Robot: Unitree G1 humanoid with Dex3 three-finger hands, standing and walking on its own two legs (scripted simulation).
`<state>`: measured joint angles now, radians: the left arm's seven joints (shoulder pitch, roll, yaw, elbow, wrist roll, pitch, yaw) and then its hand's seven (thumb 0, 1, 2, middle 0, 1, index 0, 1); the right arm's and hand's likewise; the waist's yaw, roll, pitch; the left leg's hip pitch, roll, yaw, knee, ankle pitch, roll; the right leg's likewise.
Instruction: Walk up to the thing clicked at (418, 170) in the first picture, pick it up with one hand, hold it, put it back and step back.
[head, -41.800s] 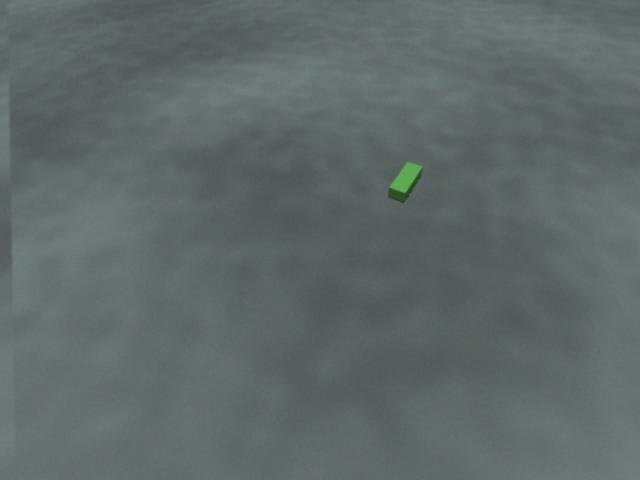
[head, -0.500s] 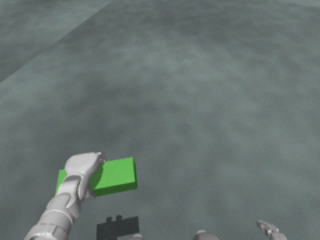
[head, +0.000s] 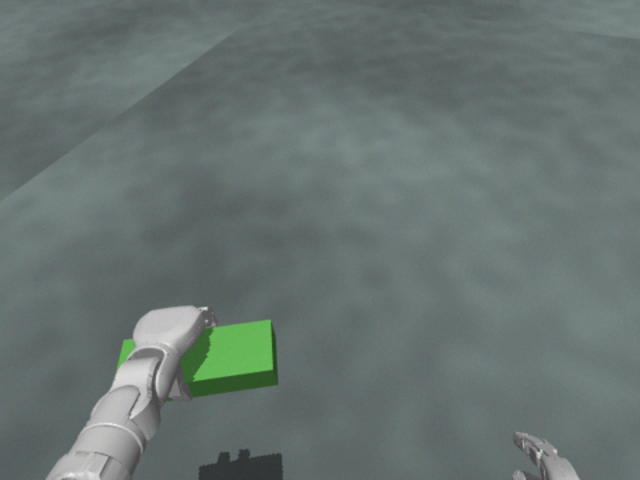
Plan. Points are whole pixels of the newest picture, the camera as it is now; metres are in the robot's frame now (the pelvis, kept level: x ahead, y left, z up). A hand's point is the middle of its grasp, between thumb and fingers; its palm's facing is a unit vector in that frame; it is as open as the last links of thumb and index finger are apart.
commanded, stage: hold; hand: left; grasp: from above
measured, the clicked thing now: (200, 362) +0.30 +0.21 -0.09
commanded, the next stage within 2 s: crouch in 1.38 s
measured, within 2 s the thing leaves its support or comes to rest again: neither
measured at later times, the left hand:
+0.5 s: hand (179, 366) +0.28 +0.22 -0.03, palm faces -0.44 -0.05 -0.90, open 10.9 cm
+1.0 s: hand (180, 362) +0.28 +0.21 -0.02, palm faces -0.44 -0.06 -0.90, open 10.9 cm
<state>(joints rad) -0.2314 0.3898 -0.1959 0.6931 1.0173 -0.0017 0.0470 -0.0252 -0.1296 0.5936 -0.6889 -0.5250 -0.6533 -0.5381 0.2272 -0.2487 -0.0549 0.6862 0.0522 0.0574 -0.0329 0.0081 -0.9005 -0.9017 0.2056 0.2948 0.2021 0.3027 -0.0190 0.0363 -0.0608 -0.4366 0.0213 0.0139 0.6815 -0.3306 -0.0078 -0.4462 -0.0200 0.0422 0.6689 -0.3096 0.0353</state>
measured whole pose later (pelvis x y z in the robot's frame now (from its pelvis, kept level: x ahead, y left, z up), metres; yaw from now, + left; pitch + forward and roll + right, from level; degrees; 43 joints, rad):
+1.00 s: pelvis +0.00 -0.01 +0.01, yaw +0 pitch +1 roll +0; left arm -0.16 0.39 -0.20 0.54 1.00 0.00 -0.04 -0.02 -0.11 0.60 -0.66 -0.55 -0.63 -0.56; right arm 0.18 -0.24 -0.03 0.66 0.07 0.07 -0.05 0.01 -0.90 -0.90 0.20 0.29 0.20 0.30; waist 0.01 0.05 -0.02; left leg -0.30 0.02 0.02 0.54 -0.27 -0.02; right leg -0.32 -0.02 0.04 0.56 -0.26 0.03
